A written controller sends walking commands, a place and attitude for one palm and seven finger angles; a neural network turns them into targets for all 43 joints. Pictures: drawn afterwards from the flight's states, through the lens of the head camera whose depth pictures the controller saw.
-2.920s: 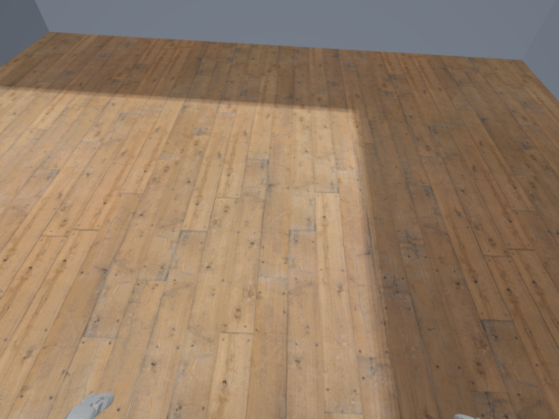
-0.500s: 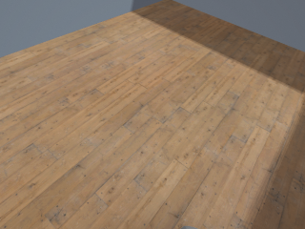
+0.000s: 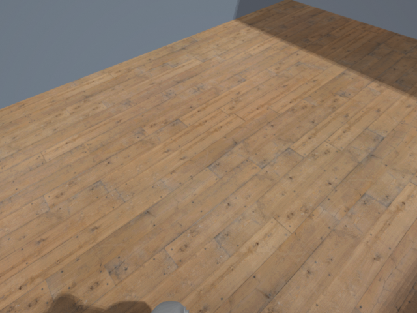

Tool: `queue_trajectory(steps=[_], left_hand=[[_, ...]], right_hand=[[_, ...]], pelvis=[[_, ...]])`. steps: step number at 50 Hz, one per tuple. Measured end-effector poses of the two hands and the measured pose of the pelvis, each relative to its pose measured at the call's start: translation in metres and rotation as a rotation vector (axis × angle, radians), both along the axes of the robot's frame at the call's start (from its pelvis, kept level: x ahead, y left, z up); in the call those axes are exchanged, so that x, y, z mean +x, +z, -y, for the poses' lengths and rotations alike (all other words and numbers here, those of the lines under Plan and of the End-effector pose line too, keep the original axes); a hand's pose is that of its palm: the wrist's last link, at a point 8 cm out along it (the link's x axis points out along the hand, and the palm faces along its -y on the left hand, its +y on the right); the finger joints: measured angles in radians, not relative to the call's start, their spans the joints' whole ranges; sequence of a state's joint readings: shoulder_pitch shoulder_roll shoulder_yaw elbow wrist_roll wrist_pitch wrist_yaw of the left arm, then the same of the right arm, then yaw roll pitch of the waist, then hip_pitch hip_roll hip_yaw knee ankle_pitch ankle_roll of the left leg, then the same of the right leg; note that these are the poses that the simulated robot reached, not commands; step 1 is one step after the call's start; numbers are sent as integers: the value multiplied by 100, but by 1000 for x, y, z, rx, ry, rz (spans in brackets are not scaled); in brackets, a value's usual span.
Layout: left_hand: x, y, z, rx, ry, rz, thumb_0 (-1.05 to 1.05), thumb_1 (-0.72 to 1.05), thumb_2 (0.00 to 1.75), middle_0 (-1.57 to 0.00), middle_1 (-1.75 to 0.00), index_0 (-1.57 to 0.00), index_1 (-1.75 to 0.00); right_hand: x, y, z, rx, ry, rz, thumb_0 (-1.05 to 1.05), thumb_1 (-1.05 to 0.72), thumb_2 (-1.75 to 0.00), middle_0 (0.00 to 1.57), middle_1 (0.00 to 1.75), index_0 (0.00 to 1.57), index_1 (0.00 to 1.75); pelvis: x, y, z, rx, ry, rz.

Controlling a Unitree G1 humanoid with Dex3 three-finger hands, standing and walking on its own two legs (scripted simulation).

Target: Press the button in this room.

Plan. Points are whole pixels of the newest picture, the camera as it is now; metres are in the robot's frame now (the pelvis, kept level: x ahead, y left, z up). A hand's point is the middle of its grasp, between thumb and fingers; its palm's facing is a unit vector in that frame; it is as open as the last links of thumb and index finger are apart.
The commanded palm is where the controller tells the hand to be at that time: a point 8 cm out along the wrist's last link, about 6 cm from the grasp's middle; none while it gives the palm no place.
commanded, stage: turn or walk to find it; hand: left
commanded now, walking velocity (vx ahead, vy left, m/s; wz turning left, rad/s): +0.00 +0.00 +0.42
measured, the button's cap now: out of the picture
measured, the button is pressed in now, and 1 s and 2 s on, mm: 0 0 0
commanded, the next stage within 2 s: none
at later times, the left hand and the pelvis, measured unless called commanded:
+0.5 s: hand out of the picture -0.01 +0.29 -0.17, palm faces +0.26 -0.94 -0.23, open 7.4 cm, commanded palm none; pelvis -0.02 +0.07 +0.00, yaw +11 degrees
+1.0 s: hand out of the picture -0.04 +0.22 -0.15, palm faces +0.42 -0.87 -0.26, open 7.4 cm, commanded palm none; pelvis -0.04 +0.01 +0.00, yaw +26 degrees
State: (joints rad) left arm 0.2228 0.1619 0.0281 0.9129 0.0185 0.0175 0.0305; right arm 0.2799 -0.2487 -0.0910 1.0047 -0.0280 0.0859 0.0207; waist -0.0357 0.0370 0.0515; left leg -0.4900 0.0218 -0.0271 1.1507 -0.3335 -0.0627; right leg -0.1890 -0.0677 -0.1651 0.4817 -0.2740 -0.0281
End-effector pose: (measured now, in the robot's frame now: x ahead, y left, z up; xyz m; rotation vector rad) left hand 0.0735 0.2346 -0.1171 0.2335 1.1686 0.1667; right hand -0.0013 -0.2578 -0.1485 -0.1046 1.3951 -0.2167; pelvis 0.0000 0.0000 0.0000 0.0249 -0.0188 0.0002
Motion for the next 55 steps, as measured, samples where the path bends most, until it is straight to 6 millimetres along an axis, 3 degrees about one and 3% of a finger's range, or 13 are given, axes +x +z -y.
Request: queue_trajectory(steps=[6,12,15,20,26,32,39,48,55], left_hand=[[-46,-16,-16,-33,97,-69,1,90,90,-21,-30,-21,-30],[-97,-46,-54,-67,207,-150,1,90,90,-21,-30,-21,-30],[-113,-48,-70,-65,240,-195,1,91,90,-21,-30,-21,-30],[-114,-36,-88,-66,268,-167,1,91,90,-20,-30,-20,-30],[-100,-23,-96,-47,284,-85,1,91,90,-20,-30,-20,-30],[-80,-13,-88,-23,286,-13,1,91,90,-20,-30,-20,-30],[-72,-4,-59,20,296,69,1,91,90,-20,-30,-20,-30],[-126,2,-27,7,411,28,1,90,90,-21,-30,-21,-30],[-180,-14,-19,-42,521,-43,1,90,90,-21,-30,-21,-30]], right_hand=[[31,5,-14,-26,104,4,0,-91,-90,20,30,19,30],[87,12,-52,-74,229,128,0,-91,-90,19,30,19,30],[105,24,-73,-80,271,189,0,-91,-90,20,30,19,30],[116,37,-96,-77,313,230,0,-91,-90,20,30,20,30],[109,34,-106,-49,335,219,0,-91,-90,20,30,20,30],[86,20,-94,-22,333,153,0,-91,-90,20,30,20,30],[65,-7,-59,15,338,65,0,-91,-90,20,30,20,30],[74,-3,-39,10,421,19,0,-91,-90,20,30,20,30],[96,5,-58,-27,528,15,0,-91,-90,20,30,19,30]], pelvis=[[-5,-3,-13,-11,62,-12],[-11,-16,-41,-30,124,-17],[-14,-12,-51,-36,130,-14],[-17,-1,-62,-57,165,-13],[-21,3,-65,-51,207,-12],[-26,1,-55,-39,256,-13],[-30,-10,-28,-18,314,-23],[-35,-1,-13,-7,423,-1],[-44,-3,-22,-15,498,-6]])
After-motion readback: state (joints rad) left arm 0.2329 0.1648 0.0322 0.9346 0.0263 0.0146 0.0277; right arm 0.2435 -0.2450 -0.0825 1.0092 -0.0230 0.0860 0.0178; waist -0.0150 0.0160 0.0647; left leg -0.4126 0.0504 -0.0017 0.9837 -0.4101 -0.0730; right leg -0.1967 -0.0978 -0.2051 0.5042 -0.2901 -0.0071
